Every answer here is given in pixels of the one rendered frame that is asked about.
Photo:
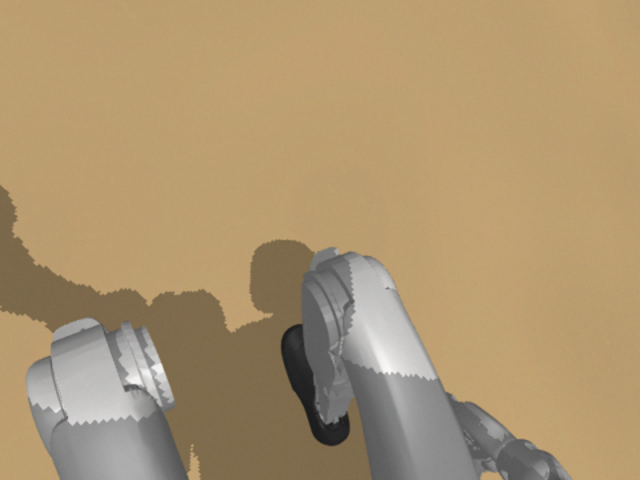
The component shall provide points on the right robot foot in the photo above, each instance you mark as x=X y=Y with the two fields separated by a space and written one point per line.
x=301 y=379

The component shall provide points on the right robot hand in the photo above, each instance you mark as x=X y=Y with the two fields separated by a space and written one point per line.
x=484 y=435

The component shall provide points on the right robot arm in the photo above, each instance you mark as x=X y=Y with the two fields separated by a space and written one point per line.
x=522 y=460

